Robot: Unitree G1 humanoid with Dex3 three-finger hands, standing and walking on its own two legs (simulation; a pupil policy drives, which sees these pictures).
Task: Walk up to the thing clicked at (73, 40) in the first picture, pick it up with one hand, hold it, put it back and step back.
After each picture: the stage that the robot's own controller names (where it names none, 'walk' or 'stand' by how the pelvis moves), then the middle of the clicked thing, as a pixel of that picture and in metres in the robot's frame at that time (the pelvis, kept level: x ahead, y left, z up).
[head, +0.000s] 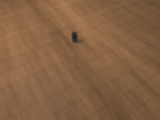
stand; (74, 37) +1.44 +0.09 -0.72
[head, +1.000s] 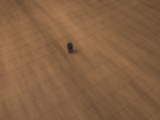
walk; (70, 48) +1.30 +0.25 -0.71
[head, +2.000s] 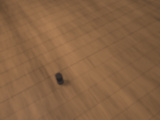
walk; (59, 78) +0.80 +0.30 -0.72
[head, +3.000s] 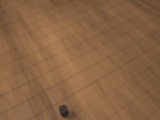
walk; (64, 111) +0.46 +0.20 -0.70
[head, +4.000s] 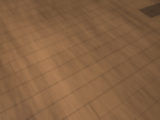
stand; out of the picture +0.30 +0.18 -0.71
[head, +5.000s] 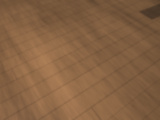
stand; out of the picture +0.28 +0.17 -0.72
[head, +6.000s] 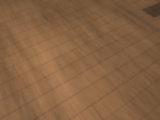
stand; out of the picture +0.29 +0.18 -0.73
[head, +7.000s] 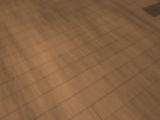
stand; out of the picture +0.28 +0.18 -0.73
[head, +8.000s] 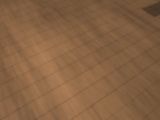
stand; out of the picture +0.27 +0.18 -0.73
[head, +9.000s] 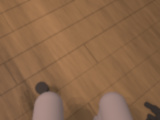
go down; (42, 89) +0.34 +0.19 -0.45
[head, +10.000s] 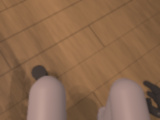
go down; (40, 74) +0.37 +0.20 -0.32
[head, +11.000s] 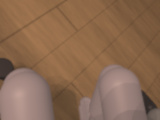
close in; (4, 70) +0.35 +0.23 -0.23
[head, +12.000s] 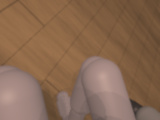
close; out of the picture +0.36 +0.24 -0.22
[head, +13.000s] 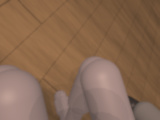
close; out of the picture +0.35 +0.25 -0.22
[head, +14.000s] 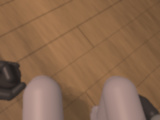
lift; (9, 81) +0.30 +0.25 -0.09
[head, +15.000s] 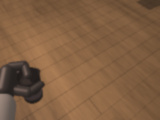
hold; (31, 86) +0.32 +0.18 +0.04
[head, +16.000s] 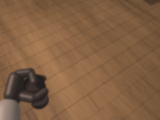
hold; (37, 92) +0.31 +0.17 -0.01
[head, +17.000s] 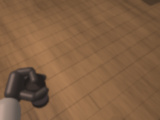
hold; (37, 91) +0.31 +0.17 -0.01
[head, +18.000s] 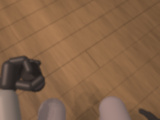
crouch; (33, 77) +0.35 +0.18 -0.08
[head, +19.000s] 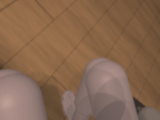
lower; out of the picture +0.37 +0.25 -0.22
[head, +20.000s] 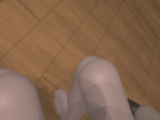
lower; out of the picture +0.37 +0.27 -0.22
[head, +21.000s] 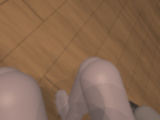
lower; out of the picture +0.37 +0.26 -0.22
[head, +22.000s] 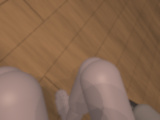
lower; out of the picture +0.36 +0.26 -0.22
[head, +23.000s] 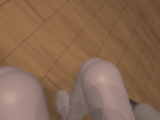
loosen; out of the picture +0.36 +0.26 -0.22
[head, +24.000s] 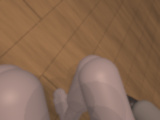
withdraw; out of the picture +0.35 +0.25 -0.22
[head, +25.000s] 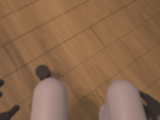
walk; (43, 73) +0.38 +0.20 -0.35
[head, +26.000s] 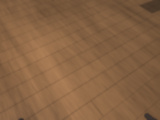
stand; out of the picture +0.31 +0.17 -0.66
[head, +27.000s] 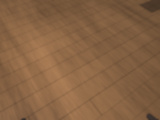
stand; out of the picture +0.32 +0.19 -0.67
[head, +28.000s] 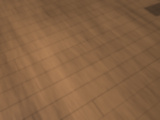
stand; out of the picture +0.32 +0.18 -0.70
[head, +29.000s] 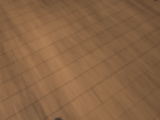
stand; out of the picture +0.34 +0.17 -0.71
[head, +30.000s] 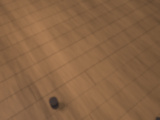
walk; (54, 103) +0.45 +0.21 -0.71
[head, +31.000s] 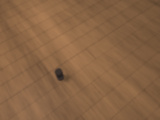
walk; (59, 74) +0.72 +0.27 -0.70
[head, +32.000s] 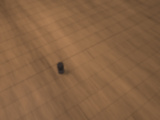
stand; (60, 68) +0.93 +0.22 -0.71
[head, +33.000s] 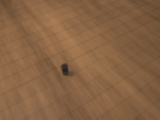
stand; (65, 69) +0.92 +0.19 -0.72
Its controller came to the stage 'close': yes
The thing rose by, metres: 0.71
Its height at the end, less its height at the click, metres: +0.00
